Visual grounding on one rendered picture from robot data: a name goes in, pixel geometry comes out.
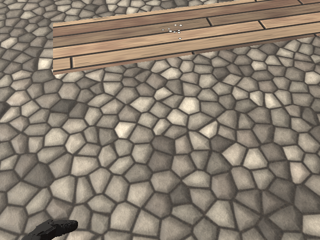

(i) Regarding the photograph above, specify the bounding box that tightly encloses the robot left hand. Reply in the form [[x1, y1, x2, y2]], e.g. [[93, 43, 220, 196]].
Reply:
[[21, 219, 78, 240]]

